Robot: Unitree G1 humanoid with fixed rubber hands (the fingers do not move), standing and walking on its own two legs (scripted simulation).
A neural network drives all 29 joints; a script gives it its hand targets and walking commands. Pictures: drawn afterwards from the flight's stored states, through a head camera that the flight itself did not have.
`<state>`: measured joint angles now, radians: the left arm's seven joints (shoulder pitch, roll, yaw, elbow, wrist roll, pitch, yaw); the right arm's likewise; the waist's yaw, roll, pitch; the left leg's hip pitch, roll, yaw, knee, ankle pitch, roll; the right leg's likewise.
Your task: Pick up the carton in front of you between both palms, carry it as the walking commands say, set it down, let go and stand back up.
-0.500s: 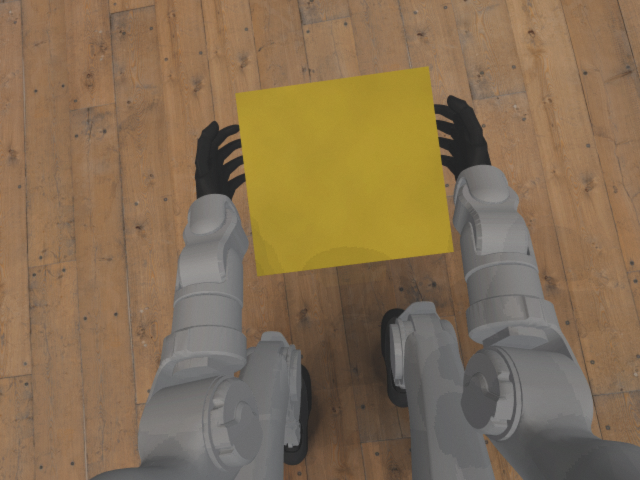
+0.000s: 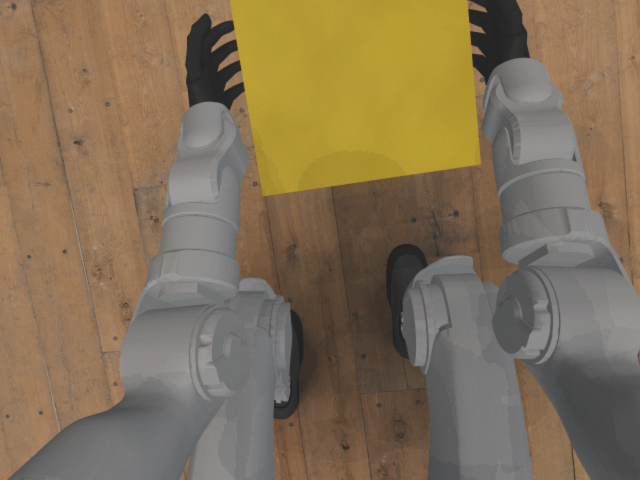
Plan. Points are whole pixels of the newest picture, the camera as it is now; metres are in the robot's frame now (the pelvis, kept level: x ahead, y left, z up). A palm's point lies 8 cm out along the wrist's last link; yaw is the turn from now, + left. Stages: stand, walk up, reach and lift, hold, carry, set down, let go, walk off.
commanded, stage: set down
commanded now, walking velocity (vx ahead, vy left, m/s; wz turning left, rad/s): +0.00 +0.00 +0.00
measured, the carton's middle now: (352, 99) +0.51 -0.09 -0.22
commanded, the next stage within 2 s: none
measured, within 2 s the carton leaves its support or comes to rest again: rests again in 0.60 s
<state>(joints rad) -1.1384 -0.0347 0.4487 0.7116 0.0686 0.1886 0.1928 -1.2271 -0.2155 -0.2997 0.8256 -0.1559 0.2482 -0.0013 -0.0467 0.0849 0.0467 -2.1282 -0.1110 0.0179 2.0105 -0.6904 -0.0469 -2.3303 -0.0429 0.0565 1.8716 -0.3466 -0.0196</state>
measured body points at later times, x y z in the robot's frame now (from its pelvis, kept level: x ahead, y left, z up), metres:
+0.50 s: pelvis -0.01 +0.00 -0.05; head +0.34 -0.06 +0.22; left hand +0.53 +0.06 -0.21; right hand +0.52 -0.25 -0.21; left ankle +0.07 +0.12 -0.39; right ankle +0.15 -0.13 -0.39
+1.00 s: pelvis -0.02 +0.00 -0.06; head +0.34 -0.05 +0.20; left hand +0.53 +0.06 -0.23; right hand +0.52 -0.25 -0.23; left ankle +0.07 +0.12 -0.39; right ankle +0.15 -0.13 -0.39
